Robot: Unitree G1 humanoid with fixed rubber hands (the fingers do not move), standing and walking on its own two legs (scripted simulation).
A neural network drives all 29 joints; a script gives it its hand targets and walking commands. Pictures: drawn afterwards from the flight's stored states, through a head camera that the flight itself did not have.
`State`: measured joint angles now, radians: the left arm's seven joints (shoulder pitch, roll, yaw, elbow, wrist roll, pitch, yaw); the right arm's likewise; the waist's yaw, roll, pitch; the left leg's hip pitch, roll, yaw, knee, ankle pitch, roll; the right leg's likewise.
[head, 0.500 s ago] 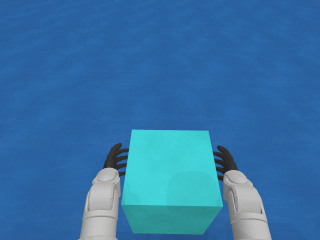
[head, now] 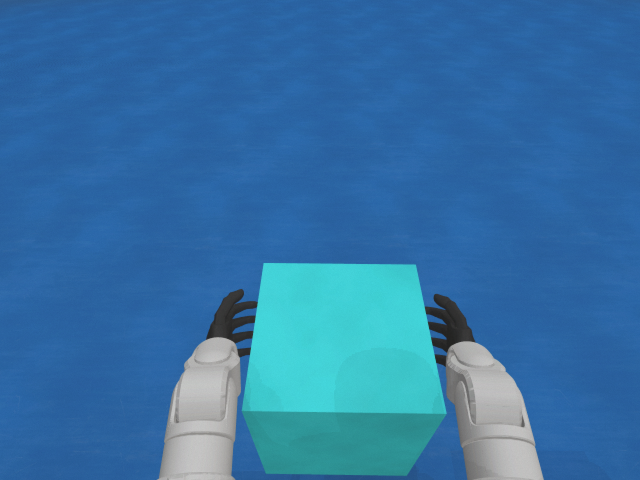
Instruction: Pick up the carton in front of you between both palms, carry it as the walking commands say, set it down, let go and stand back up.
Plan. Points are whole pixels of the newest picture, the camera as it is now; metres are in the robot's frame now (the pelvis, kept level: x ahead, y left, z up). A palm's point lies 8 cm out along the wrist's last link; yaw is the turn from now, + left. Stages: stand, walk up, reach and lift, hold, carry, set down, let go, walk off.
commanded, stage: carry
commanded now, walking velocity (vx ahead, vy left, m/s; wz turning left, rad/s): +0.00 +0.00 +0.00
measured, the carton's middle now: (337, 373) +0.30 +0.00 -0.04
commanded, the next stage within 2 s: hold in 0.36 s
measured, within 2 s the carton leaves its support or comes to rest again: neither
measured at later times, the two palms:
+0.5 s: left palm (233, 354) +0.28 +0.13 +0.05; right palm (478, 371) +0.26 -0.16 +0.04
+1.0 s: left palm (264, 333) +0.34 +0.11 +0.00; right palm (478, 371) +0.28 -0.18 +0.00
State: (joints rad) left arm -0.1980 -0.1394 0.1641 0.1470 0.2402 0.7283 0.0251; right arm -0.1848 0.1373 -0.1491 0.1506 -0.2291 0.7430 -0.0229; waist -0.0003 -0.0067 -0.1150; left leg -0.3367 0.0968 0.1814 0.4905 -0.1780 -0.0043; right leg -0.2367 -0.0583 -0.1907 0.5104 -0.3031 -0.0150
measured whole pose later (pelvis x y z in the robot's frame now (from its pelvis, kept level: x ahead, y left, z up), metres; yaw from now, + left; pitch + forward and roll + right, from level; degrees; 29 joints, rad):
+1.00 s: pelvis -0.04 +0.04 -0.02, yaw -10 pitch -1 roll +0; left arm -0.63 -0.23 0.57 0.55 0.48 0.48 0.00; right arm -0.65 0.14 -0.56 0.67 -0.50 0.45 0.10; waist -0.01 -0.01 0.12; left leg -0.41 -0.03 -0.01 0.68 -0.25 0.01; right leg -0.38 0.01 0.06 0.71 -0.31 0.01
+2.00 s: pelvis -0.08 +0.03 -0.26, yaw -10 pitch +46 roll +0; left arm -1.04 -0.07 0.55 0.54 0.24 0.32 0.07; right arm -1.13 -0.06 -0.41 0.74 -0.20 0.31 -0.01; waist 0.03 -0.04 -0.09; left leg -2.00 -0.02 -0.04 1.67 -0.47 -0.03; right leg -1.96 0.06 0.02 1.71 -0.55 0.01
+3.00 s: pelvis -0.09 +0.03 -0.39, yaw -9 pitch +39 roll +1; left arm -1.45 0.20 0.46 0.87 0.03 0.25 0.07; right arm -1.57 -0.31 -0.12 1.04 0.01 0.25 -0.07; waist 0.08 0.02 0.36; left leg -2.27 -0.04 -0.02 2.15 -0.56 -0.05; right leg -2.23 0.07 0.02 2.21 -0.66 0.00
